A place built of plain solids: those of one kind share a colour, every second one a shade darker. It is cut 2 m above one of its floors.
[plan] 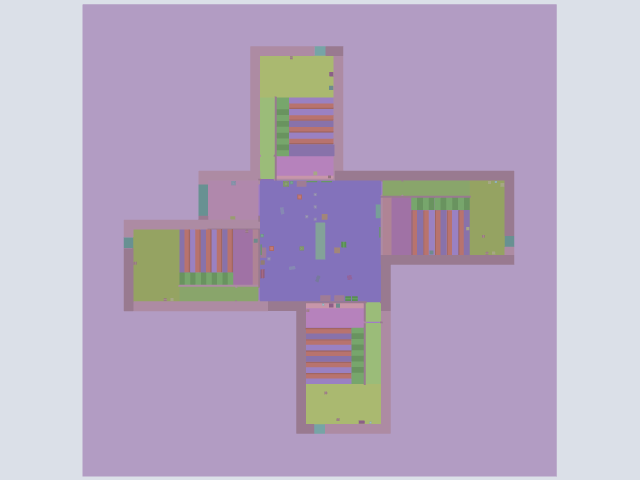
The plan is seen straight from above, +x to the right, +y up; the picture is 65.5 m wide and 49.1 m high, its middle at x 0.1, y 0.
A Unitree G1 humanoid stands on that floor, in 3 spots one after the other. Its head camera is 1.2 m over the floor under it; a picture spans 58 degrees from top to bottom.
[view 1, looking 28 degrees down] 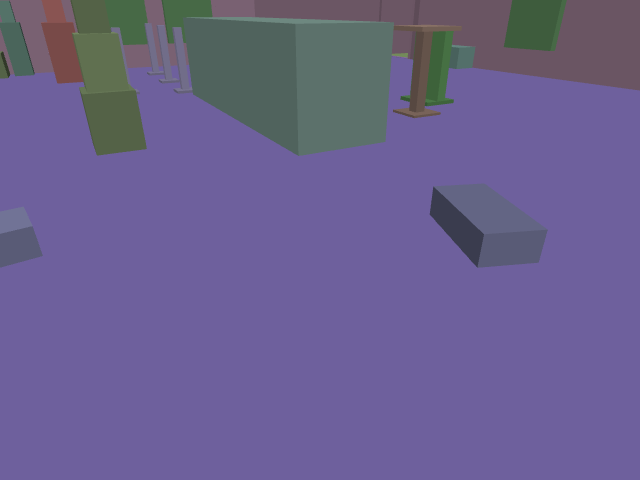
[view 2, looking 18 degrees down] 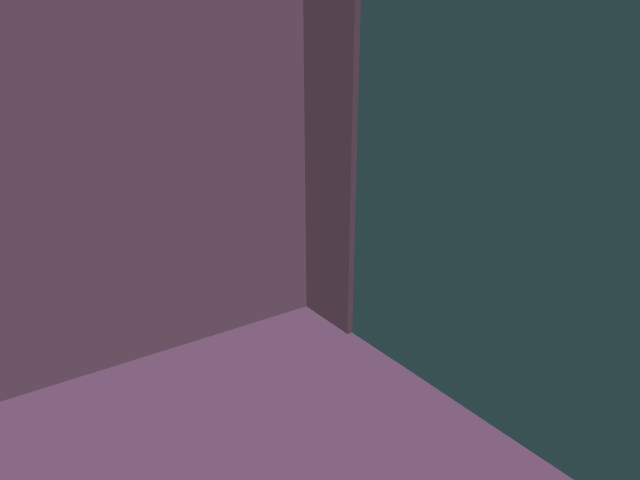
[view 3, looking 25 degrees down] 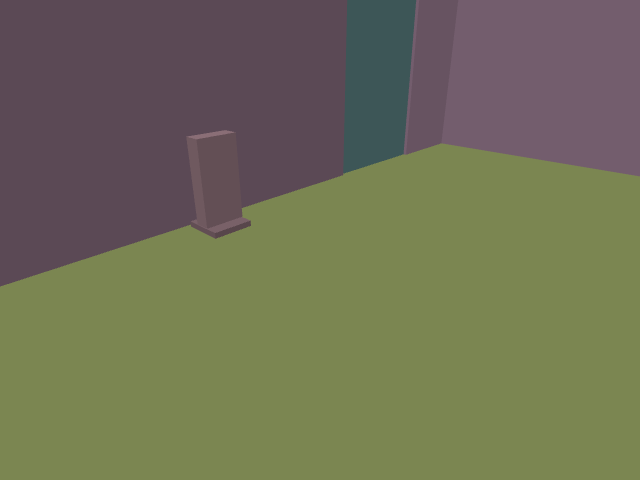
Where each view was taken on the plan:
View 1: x -2.08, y -5.53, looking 61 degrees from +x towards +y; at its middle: floor_atrium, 2.56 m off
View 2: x -10.03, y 4.08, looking -125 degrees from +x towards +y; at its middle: wall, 2.38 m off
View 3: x -16.38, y -3.95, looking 133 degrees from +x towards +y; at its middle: floor_screen_front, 2.84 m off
